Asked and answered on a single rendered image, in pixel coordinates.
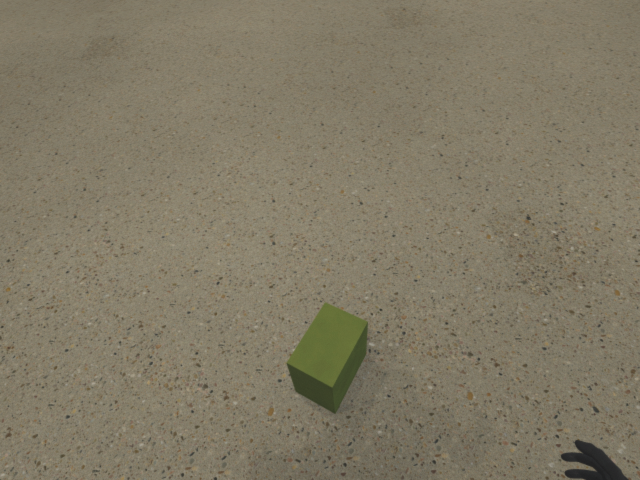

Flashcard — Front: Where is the right robot hand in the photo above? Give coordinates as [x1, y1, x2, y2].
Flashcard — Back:
[561, 440, 628, 480]

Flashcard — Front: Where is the carton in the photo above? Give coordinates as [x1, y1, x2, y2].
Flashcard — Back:
[287, 302, 368, 414]

